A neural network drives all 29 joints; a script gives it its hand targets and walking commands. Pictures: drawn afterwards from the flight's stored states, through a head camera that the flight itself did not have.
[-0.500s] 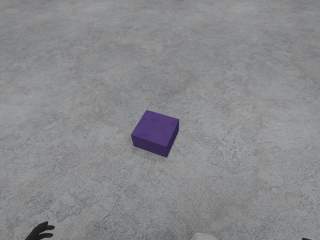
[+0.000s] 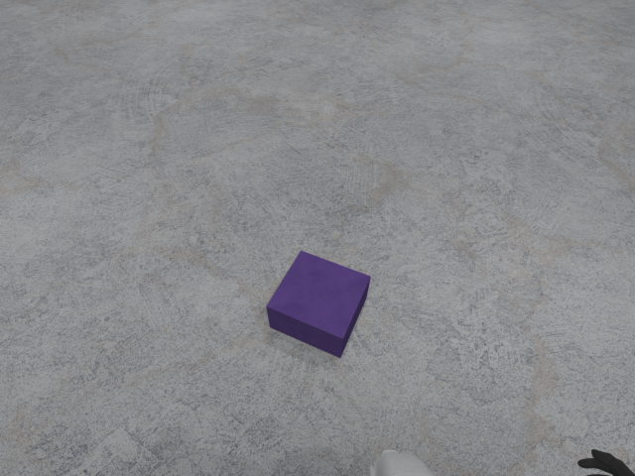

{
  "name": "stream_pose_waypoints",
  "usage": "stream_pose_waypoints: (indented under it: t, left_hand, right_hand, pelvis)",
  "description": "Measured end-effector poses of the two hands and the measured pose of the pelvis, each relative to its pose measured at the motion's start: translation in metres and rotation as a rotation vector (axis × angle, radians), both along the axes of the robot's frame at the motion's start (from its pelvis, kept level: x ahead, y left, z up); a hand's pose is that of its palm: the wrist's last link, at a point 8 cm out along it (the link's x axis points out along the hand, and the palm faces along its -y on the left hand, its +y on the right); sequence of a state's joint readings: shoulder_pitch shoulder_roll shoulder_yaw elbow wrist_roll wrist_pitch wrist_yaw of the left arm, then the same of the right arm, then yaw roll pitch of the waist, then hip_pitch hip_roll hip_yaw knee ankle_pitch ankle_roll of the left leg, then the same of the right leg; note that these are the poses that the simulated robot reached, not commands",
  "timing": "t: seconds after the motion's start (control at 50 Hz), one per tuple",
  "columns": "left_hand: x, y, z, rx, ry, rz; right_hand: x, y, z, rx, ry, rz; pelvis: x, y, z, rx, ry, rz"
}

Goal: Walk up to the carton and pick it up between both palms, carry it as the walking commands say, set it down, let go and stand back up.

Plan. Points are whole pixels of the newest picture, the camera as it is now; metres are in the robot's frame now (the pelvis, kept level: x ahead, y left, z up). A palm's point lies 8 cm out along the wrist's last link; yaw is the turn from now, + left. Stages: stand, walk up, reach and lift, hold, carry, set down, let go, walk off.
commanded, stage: walk up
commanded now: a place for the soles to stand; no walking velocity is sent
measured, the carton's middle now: (319, 302) +0.75 -0.03 -0.69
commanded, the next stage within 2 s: none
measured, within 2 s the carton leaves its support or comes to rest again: neither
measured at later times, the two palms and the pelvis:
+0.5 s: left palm (60, 439) +0.21 +0.36 -0.10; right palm (543, 366) +0.26 -0.32 -0.08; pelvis +0.15 +0.02 -0.02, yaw +0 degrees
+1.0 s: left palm (117, 334) +0.35 +0.32 -0.08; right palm (520, 335) +0.32 -0.32 -0.10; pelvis +0.22 +0.00 +0.00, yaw -1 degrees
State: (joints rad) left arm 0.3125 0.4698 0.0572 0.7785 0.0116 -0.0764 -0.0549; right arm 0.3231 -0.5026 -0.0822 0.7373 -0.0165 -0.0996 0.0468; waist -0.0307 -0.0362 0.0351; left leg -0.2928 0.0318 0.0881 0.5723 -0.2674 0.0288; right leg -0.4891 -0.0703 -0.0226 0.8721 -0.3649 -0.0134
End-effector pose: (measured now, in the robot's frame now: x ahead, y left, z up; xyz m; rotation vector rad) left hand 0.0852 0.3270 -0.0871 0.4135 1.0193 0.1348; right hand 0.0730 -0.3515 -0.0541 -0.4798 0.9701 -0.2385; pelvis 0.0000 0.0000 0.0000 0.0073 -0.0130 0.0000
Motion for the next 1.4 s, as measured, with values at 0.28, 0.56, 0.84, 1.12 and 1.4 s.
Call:
stream_pose_waypoints:
  t: [0.28, 0.56, 0.84, 1.12, 1.4]
  left_hand:
    - [0.088, 0.01, 0.03, 0.106, -0.075, 0.051]
    - [0.147, 0.021, -0.015, 0.041, 0.044, 0.048]
    - [0.232, -0.005, -0.009, 0.021, -0.008, 0.042]
    - [0.267, -0.012, 0.006, 0.004, 0.008, 0.076]
    - [0.23, 0.007, 0.006, 0.079, 0.086, 0.108]
  right_hand:
    - [0.099, 0.007, -0.036, 0.088, 0.063, 0.039]
    - [0.19, 0.024, -0.017, 0.002, -0.013, 0.014]
    - [0.219, 0.034, -0.05, 0.091, 0.064, -0.036]
    - [0.259, 0.029, -0.033, 0.097, 0.072, -0.066]
    - [0.27, 0.02, -0.022, 0.102, 0.076, -0.068]
  pelvis:
    - [0.091, -0.013, -0.004, -0.02, -0.003, 0.012]
    - [0.164, 0.015, -0.012, -0.008, -0.011, -0.004]
    - [0.203, 0.004, -0.01, 0.001, -0.01, -0.019]
    - [0.22, 0.0, 0.01, 0.0, -0.018, -0.016]
    - [0.223, 0.006, 0.013, -0.013, -0.009, -0.054]
